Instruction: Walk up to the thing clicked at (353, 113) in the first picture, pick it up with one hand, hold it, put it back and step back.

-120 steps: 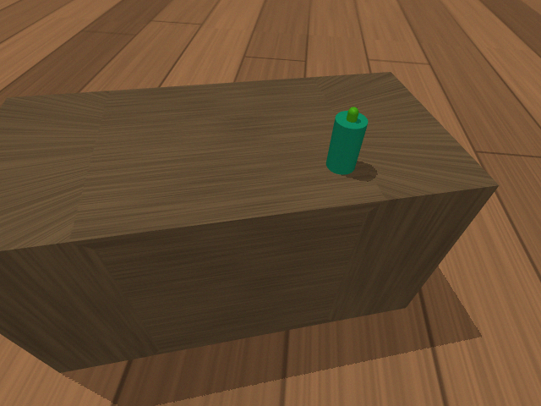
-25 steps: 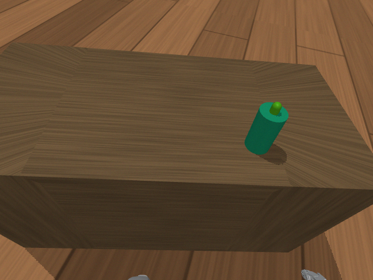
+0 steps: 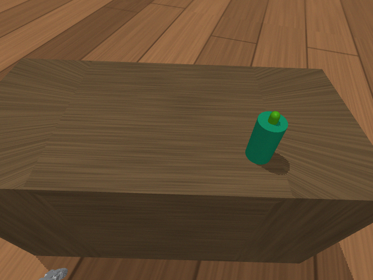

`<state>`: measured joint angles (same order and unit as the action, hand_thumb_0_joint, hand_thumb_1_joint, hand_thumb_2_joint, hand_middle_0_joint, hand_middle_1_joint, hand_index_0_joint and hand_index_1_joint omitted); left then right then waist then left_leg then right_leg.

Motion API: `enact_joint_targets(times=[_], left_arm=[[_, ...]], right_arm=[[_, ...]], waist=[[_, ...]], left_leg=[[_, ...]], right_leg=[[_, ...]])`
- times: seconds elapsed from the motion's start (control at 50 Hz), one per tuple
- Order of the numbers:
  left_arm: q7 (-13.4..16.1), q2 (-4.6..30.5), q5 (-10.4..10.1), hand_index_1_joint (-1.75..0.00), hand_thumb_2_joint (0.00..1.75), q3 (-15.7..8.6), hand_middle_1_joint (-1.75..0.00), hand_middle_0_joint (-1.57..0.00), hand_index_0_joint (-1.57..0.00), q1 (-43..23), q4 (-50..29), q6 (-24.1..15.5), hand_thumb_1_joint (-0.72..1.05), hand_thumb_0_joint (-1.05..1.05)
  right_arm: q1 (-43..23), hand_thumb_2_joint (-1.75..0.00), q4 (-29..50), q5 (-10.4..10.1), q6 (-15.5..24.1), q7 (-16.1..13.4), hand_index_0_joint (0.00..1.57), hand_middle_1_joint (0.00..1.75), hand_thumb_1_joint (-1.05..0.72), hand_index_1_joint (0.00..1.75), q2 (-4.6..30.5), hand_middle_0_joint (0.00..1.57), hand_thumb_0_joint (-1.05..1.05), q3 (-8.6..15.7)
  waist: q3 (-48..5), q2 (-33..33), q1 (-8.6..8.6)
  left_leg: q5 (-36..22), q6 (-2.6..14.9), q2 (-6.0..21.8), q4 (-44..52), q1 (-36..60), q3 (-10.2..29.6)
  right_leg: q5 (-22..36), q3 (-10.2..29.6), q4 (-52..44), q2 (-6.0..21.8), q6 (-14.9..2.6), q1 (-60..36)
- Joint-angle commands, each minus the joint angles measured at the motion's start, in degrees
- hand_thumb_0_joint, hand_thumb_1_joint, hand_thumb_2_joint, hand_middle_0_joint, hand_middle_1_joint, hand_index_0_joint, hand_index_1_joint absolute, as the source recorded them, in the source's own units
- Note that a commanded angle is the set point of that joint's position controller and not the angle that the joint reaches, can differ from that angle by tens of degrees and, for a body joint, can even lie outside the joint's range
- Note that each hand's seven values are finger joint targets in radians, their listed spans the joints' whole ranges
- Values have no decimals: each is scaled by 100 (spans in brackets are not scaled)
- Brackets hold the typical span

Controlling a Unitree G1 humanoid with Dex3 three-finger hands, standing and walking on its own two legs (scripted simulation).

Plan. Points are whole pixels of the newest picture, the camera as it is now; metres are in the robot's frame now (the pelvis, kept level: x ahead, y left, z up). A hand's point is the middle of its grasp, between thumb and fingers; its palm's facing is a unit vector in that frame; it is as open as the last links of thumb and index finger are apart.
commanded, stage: walk up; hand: right
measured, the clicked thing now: (266, 135) +0.48 -0.21 +0.02
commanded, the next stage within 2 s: stand in 0.78 s
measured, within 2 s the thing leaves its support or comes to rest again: neither
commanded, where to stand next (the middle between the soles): +0.04 +0.01 m, yaw -1 degrees
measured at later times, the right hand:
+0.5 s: hand out of the picture +0.10 -0.25 -0.13, palm faces -0.06 +0.93 -0.35, open 7.4 cm
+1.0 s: hand out of the picture +0.11 -0.25 -0.14, palm faces -0.07 +0.94 -0.34, open 7.4 cm
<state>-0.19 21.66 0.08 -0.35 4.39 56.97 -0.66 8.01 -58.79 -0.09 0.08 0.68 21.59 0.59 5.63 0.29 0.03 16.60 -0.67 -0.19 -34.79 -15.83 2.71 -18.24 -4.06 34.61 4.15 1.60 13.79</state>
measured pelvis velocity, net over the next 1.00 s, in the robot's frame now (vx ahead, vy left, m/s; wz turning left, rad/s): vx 0.01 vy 0.00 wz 0.02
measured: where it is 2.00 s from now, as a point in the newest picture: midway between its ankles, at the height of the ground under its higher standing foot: outside the picture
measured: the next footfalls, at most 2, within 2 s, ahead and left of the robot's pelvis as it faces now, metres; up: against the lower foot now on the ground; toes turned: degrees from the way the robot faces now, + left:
none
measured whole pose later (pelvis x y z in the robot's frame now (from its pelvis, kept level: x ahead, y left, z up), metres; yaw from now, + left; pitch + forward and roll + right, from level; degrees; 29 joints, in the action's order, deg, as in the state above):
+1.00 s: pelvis +0.01 +0.00 +0.02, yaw +1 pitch -2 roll +0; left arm -0.7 20.1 0.5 -0.7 5.4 65.9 -0.6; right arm 4.4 -64.4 0.5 0.5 0.4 19.9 -0.2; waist 3.5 0.2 -1.0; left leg 9.8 -1.2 0.2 -20.9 -9.2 4.2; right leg -11.2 -6.0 19.3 3.4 1.7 5.9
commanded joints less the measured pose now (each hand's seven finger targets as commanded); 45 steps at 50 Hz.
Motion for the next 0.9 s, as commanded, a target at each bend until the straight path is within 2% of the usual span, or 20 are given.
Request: enact_joint_targets(times=[0.0,0.16,0.3,0.36,0.42,0.56,0.62,0.72,0.74,0.76,0.8,0.88], left_arm=[[73,1290,-19,-30,90,-327,-30,-20,-20,-235,-173,-106,90,0],[38,1247,7,-30,90,-314,-30,-20,-20,-480,151,-91,90,0],[24,1248,38,-30,90,-341,-30,-20,-20,-540,348,-114,90,0],[21,1227,31,-30,90,-342,-30,-20,-20,-527,395,-109,90,0],[18,1206,55,-30,90,-346,-30,-20,-20,-482,446,-99,90,0],[9,1188,60,-30,90,-378,-30,-20,-20,-408,459,-104,90,0],[11,1186,63,-30,90,-387,-30,-20,-20,-282,467,-116,90,0],[24,1180,63,-30,90,-396,-30,-20,-20,-319,444,-98,90,0],[29,1190,63,-30,90,-402,-30,-20,-20,-312,438,-99,90,0],[27,1038,38,-30,90,-310,-30,-20,-20,-116,548,-77,90,0],[21,1074,49,-30,90,-298,-30,-20,-20,-165,529,-84,90,0],[30,1095,37,-30,90,-276,-30,-20,-20,-103,548,-116,90,0]], right_arm=[[-348,-90,221,-1,161,-60,20,30,-90,30,1252,20,0,245],[-589,-90,-23,21,128,-48,20,30,-90,30,1234,20,0,204],[-628,-90,-160,11,106,-45,20,30,-90,30,1173,20,0,205],[-692,-90,-192,22,93,-40,20,30,-90,30,1166,20,0,202],[-761,-90,-198,29,76,-36,20,30,-90,30,1185,20,0,215],[-677,-90,-242,46,83,-31,20,30,-90,30,1160,20,0,219],[-733,-90,-202,39,94,-29,20,30,-90,30,1144,20,0,204],[-690,-90,-189,39,89,-44,20,30,-90,30,1176,20,0,219],[-675,-90,-194,35,87,-50,20,30,-90,30,1161,20,0,223],[-673,-90,-198,74,110,-73,20,30,-90,30,1026,20,0,154],[-638,-90,-217,81,131,-85,20,30,-90,30,1088,20,0,159],[-596,-90,-237,64,150,-90,20,30,-90,30,1102,20,0,153]], waist=[[-905,49,-109],[-786,98,-71],[-907,-21,-18],[-778,70,-43],[-625,61,-44],[-652,83,-27],[-768,125,-89],[-817,74,-54],[-826,44,-53],[-906,0,-96],[-791,52,-58],[-897,55,-67]], left_leg=[[-1485,407,566,858,88,669],[-1147,334,579,1280,164,643],[-1370,267,556,1336,425,553],[-1215,243,557,1452,405,591],[-797,257,566,1580,259,678],[-655,230,540,1675,189,739],[-976,239,556,1606,273,747],[-1268,248,533,1545,224,749],[-1354,238,529,1520,265,705],[-1313,218,628,1655,515,694],[-1341,187,622,1695,498,697],[-1879,185,668,1639,684,628]], right_leg=[[848,496,-803,394,-451,-693],[649,483,-1374,413,-370,-793],[852,441,-1637,487,-347,-952],[660,426,-1678,483,-322,-835],[277,418,-1830,458,-311,-784],[214,388,-1832,455,-296,-832],[422,361,-1783,463,-289,-928],[794,306,-1693,442,-270,-1055],[812,314,-1683,469,-287,-1041],[634,401,-1841,504,-245,-950],[659,389,-1873,472,-225,-930],[1174,394,-1848,499,-209,-1058]])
